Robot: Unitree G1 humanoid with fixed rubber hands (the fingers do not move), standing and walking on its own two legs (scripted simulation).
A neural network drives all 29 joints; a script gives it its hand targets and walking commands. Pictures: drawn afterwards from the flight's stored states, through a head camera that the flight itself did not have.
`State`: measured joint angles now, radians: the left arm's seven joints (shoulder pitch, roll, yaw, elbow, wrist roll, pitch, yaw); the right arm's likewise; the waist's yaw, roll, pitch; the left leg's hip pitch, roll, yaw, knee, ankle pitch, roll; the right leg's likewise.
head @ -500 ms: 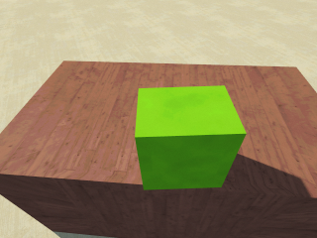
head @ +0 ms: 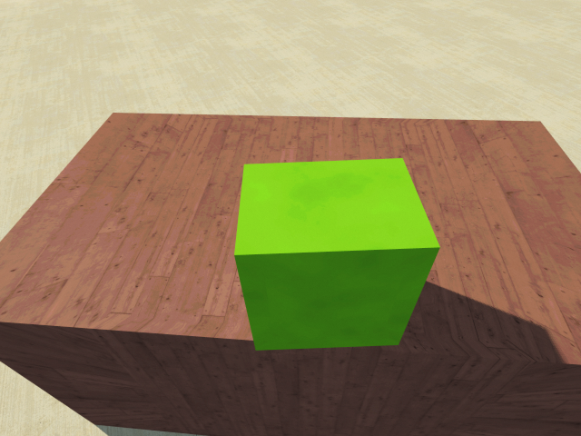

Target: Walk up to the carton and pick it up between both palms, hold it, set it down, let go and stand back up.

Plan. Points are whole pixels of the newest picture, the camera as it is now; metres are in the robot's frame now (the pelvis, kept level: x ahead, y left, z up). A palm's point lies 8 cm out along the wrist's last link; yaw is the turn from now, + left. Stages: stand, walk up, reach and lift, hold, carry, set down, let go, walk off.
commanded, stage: stand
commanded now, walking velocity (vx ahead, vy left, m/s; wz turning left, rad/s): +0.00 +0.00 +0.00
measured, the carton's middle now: (325, 259) +0.39 -0.03 +0.04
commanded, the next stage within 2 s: none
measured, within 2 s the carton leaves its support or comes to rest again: neither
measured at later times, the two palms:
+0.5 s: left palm out of the picture +0.02 +0.24 -0.13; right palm out of the picture +0.02 -0.26 -0.12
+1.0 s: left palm out of the picture +0.02 +0.24 -0.13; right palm out of the picture +0.02 -0.26 -0.13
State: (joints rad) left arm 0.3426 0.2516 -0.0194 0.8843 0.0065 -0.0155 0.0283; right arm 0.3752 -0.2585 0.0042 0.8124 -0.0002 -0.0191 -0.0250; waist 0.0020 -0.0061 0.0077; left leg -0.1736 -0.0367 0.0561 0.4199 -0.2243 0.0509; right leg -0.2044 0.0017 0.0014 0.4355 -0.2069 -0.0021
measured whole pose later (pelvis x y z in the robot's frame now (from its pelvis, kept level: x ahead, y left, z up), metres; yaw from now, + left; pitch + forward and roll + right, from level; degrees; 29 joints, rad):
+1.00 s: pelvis +0.01 -0.01 +0.00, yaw +0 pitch -1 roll +0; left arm 0.34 0.23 -0.02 0.95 0.00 -0.01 0.04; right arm 0.36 -0.24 0.01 0.93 0.00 -0.02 -0.04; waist 0.00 -0.01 0.02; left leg -0.18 -0.03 0.04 0.42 -0.23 0.04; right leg -0.20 0.01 -0.01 0.42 -0.21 -0.01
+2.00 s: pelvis +0.01 +0.00 +0.00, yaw +1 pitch -1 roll +0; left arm 0.34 0.22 -0.03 1.00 0.00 -0.01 0.04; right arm 0.35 -0.22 0.02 0.97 0.01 -0.02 -0.04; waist 0.00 -0.01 0.02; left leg -0.16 -0.03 0.04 0.41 -0.23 0.04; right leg -0.19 0.00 -0.01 0.42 -0.22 0.00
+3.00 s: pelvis +0.01 +0.00 +0.00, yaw +0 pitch -1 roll +0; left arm 0.35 0.21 -0.04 1.02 0.00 -0.01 0.05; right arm 0.35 -0.21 0.02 1.00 0.01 -0.02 -0.04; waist 0.00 -0.01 0.02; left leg -0.16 -0.03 0.05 0.40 -0.24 0.04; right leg -0.19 0.00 0.00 0.42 -0.22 0.00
